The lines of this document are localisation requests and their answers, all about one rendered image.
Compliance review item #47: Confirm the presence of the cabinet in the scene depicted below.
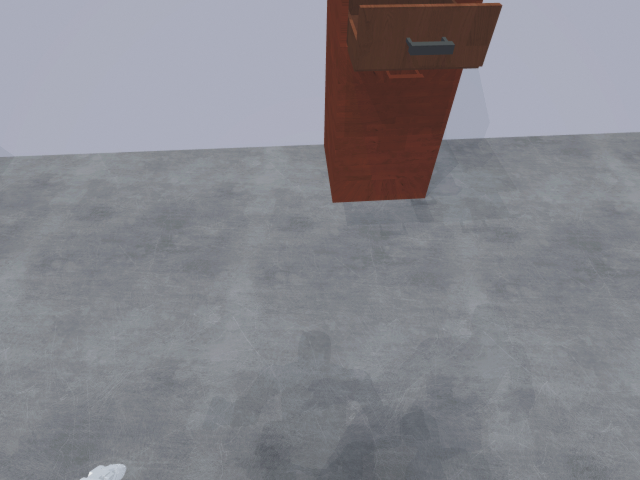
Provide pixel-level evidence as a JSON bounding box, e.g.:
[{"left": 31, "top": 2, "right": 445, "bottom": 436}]
[{"left": 324, "top": 0, "right": 483, "bottom": 203}]

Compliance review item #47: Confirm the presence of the handle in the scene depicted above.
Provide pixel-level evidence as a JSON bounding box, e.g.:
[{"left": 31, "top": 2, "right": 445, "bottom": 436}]
[
  {"left": 406, "top": 37, "right": 455, "bottom": 55},
  {"left": 387, "top": 74, "right": 424, "bottom": 86}
]

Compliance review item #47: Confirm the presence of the drawer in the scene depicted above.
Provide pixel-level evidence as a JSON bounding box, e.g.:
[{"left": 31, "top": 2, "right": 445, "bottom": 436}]
[{"left": 347, "top": 0, "right": 502, "bottom": 72}]

